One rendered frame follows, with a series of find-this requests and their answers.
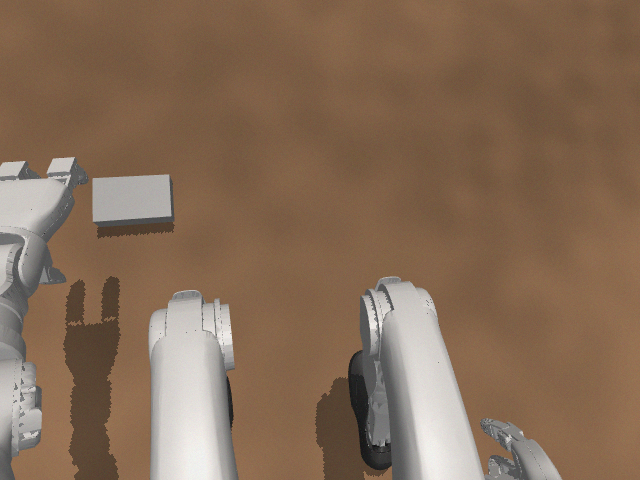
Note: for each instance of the small box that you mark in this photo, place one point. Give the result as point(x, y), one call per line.
point(132, 200)

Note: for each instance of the left robot arm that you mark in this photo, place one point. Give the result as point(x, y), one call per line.
point(22, 258)

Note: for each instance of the right robot hand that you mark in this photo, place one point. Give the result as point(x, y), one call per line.
point(530, 460)

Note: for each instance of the right robot foot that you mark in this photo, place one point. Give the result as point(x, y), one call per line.
point(378, 458)

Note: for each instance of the left robot hand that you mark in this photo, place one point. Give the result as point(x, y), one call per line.
point(38, 205)

